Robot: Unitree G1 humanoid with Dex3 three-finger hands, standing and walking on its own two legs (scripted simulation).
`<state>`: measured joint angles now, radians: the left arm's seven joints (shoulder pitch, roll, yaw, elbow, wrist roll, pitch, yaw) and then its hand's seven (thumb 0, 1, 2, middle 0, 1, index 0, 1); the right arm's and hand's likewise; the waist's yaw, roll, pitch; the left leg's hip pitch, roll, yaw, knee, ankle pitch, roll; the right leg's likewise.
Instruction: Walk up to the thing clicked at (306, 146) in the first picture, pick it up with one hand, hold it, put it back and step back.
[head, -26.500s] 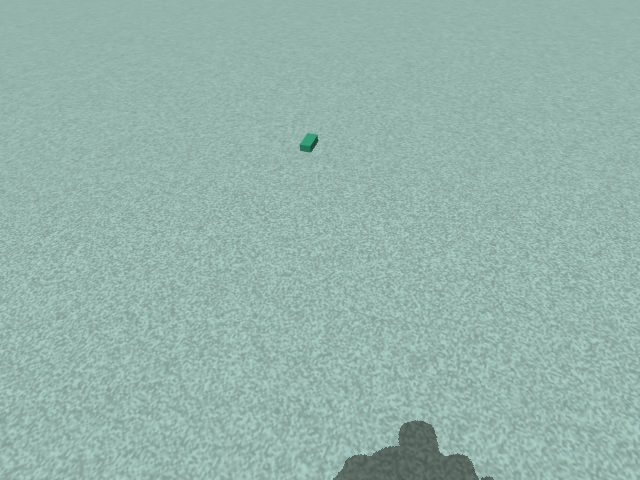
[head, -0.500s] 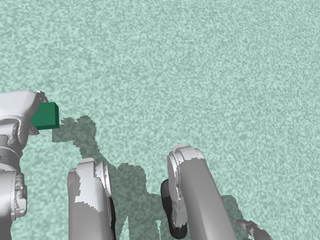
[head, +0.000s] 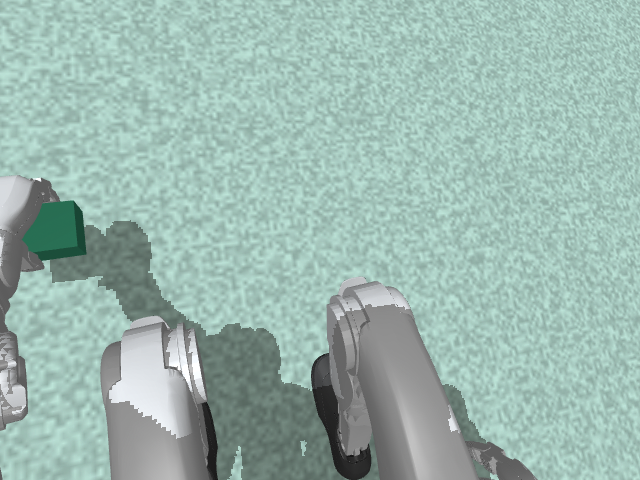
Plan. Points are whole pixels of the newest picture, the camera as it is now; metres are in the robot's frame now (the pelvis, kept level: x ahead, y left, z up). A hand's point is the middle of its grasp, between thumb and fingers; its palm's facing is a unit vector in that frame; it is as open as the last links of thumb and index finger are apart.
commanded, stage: lower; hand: left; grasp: from above
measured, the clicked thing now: (24, 234) +0.45 +0.32 -0.20
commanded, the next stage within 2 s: rest in 0.26 s
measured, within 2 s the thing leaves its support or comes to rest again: rests again in 1.92 s
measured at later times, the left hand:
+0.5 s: hand (39, 244) +0.45 +0.31 -0.23, palm faces -0.46 -0.07 -0.88, open 9.0 cm
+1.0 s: hand (50, 248) +0.45 +0.31 -0.27, palm faces -0.46 -0.11 -0.88, open 9.0 cm
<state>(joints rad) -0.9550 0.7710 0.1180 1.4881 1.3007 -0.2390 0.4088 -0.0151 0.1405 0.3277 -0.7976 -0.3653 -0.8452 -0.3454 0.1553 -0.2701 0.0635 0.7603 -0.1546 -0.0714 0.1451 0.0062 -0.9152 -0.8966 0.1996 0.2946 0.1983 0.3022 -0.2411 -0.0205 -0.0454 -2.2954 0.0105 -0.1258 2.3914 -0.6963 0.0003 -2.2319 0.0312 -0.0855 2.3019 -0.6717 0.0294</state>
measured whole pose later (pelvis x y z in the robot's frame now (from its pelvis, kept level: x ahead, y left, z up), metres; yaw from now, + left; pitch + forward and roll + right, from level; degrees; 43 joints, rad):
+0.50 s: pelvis +0.00 +0.00 -0.03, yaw -2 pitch +32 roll -10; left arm -0.96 0.86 0.15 1.58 1.35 -0.26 0.51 -0.02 0.14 0.33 -0.80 -0.36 -0.85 -0.34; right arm 0.13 -0.28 0.12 0.76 -0.20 -0.10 0.17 0.01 -0.91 -0.89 0.20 0.29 0.20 0.30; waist -0.29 -0.06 0.02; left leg -2.36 0.01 -0.16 2.50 -0.71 0.00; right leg -2.28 0.04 -0.12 2.38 -0.68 0.04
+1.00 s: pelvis +0.00 +0.00 -0.04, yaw -5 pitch +28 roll -12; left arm -0.97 0.98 0.19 1.68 1.37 -0.31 0.57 -0.02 0.13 0.33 -0.81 -0.36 -0.86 -0.33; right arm 0.12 -0.31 0.20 0.73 -0.26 -0.14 0.20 0.01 -0.90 -0.89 0.20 0.30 0.20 0.30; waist -0.33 -0.12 0.09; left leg -2.36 0.01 -0.22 2.57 -0.73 0.00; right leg -2.27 0.06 -0.16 2.42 -0.66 0.05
